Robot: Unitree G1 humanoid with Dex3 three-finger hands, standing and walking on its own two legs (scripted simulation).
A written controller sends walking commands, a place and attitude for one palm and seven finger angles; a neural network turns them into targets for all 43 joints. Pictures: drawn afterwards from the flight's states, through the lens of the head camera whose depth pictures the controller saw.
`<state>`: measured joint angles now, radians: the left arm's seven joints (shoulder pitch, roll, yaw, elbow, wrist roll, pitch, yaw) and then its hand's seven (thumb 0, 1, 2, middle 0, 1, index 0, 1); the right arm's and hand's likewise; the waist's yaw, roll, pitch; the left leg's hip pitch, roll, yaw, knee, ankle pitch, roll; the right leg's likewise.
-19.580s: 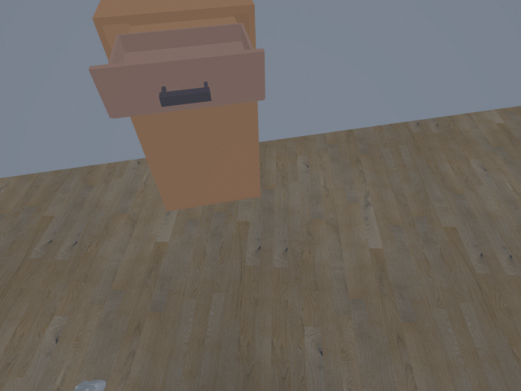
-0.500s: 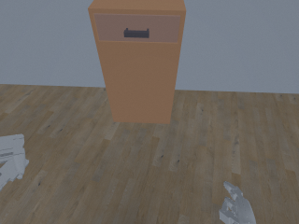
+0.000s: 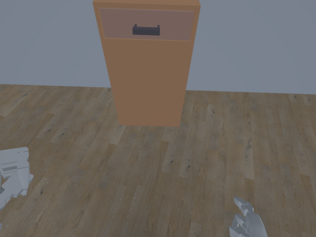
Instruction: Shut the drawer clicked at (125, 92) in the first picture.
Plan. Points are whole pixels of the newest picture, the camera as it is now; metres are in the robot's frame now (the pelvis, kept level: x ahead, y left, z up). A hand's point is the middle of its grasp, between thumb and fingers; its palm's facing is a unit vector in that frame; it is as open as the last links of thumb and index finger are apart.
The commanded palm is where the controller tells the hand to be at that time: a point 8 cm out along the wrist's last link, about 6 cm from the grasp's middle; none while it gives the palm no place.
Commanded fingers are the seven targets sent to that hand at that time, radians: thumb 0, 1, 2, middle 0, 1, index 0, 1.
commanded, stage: stop stepping back and stand still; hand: left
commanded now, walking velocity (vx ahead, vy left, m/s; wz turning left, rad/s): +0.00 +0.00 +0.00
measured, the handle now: (146, 28) +0.98 +0.12 +0.04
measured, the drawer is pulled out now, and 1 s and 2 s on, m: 0.00 0.00 0.00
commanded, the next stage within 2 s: let the arm hang, fingers relaxed in 0.14 s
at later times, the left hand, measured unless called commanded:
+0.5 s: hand out of the picture +0.07 +0.20 -0.15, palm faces -0.04 -0.96 -0.28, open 3.1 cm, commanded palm none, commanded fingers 0.00 0.90 0.90 -0.84 -0.99 -0.84 -0.99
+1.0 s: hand out of the picture +0.02 +0.21 -0.16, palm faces +0.03 -0.96 -0.28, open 6.9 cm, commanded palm none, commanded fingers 0.00 0.90 0.90 -0.20 -0.30 -0.20 -0.30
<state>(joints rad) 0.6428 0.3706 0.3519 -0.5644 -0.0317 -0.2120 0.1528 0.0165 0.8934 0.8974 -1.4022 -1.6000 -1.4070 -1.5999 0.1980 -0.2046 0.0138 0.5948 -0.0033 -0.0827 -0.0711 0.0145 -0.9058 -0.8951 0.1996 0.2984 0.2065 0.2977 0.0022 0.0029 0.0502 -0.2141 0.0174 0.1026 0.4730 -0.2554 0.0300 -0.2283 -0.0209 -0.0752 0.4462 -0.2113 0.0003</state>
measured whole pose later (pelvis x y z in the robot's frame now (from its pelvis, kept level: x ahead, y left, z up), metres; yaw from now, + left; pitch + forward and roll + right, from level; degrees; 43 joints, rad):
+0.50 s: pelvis -0.02 +0.00 -0.01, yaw +1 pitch -1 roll +0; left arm 0.23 0.23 -0.01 0.78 0.03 0.06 0.00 0.01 0.91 0.90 -1.16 -1.37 -1.17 -1.37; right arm 0.16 -0.29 0.01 0.87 -0.03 0.01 0.01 0.01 -0.91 -0.89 0.20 0.30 0.21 0.30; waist -0.02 0.03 0.05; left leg -0.28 0.00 0.10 0.54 -0.26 0.04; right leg -0.31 -0.05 -0.08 0.56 -0.24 0.00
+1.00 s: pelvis -0.01 -0.01 +0.00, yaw +1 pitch -2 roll +0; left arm 0.19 0.23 0.02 1.14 0.01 0.00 0.02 0.01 0.91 0.90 -0.28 -0.40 -0.29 -0.40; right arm 0.26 -0.21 -0.01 1.13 -0.02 0.01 -0.02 0.01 -0.91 -0.89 0.20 0.30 0.20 0.30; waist -0.01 0.04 0.06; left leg -0.18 0.01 0.08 0.41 -0.21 0.02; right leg -0.20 -0.02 -0.09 0.40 -0.18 -0.02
